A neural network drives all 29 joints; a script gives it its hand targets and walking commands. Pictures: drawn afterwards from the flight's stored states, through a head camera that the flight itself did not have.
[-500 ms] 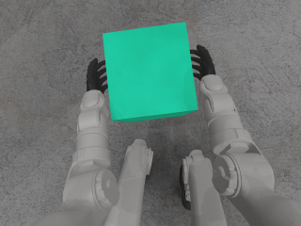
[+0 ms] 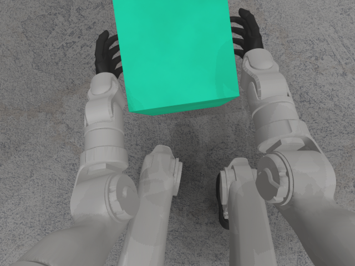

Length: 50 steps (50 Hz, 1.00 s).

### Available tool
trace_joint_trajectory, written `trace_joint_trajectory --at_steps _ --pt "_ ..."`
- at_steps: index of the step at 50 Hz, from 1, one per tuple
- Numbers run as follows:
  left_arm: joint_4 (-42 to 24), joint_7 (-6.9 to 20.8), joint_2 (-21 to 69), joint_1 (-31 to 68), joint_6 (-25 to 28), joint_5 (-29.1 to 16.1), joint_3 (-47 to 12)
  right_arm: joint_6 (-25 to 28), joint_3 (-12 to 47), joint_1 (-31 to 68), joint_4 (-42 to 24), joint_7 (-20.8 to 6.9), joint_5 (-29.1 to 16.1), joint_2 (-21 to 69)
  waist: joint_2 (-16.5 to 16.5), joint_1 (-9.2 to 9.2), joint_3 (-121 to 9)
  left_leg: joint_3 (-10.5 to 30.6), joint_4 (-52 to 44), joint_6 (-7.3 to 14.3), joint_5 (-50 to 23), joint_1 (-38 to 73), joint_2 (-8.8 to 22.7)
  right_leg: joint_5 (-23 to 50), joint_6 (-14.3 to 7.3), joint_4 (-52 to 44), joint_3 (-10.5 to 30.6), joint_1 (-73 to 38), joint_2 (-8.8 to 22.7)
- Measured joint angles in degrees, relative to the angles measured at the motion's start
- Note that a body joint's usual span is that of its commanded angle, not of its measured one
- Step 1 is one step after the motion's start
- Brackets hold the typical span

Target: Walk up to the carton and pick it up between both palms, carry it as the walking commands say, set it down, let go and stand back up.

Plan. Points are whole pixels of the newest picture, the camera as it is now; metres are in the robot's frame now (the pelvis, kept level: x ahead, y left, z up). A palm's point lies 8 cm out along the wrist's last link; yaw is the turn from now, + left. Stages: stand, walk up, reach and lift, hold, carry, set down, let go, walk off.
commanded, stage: set down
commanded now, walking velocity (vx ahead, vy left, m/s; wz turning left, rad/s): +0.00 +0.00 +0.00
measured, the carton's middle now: (178, 64) +0.51 +0.10 -0.19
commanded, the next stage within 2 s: none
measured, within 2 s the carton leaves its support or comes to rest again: rests again in 1.72 s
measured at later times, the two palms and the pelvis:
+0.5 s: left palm (121, 75) +0.47 +0.24 -0.20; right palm (238, 56) +0.55 -0.04 -0.20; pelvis +0.00 +0.00 -0.05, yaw +0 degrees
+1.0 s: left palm (125, 78) +0.47 +0.23 -0.23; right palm (237, 59) +0.55 -0.05 -0.23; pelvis +0.00 +0.00 -0.07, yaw +0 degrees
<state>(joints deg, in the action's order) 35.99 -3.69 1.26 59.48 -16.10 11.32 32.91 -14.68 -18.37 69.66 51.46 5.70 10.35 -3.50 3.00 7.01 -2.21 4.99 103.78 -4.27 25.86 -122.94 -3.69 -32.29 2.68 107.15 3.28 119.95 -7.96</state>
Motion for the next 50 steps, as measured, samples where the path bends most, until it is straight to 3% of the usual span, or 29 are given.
trace_joint_trajectory --at_steps 19,36,50 --pt "1.72 -0.38 -2.67 6.27 0.66 -1.38 -0.33 0.65 2.77 7.42 2.75 0.75 -2.08 -3.23 -0.22 0.20 6.60 -0.23 7.50 -0.42 0.74 -7.15 -0.50 -1.16 0.61 7.84 -0.11 7.09 -0.55" --pt "5.21 -1.54 -5.94 9.20 2.63 -6.75 -3.23 2.24 8.99 11.15 5.48 2.65 -6.57 -6.15 -1.59 0.95 12.60 -1.11 13.85 -0.19 3.01 -9.05 0.21 -3.16 1.42 14.10 0.46 9.14 -1.89" --pt "7.84 -0.28 -6.42 9.53 3.16 -5.42 -2.27 2.88 9.21 12.58 8.85 2.87 -6.57 -6.28 -0.24 1.25 13.32 -0.61 14.18 -1.15 3.09 -8.64 0.71 -2.49 0.60 14.70 -0.05 9.63 -2.56"
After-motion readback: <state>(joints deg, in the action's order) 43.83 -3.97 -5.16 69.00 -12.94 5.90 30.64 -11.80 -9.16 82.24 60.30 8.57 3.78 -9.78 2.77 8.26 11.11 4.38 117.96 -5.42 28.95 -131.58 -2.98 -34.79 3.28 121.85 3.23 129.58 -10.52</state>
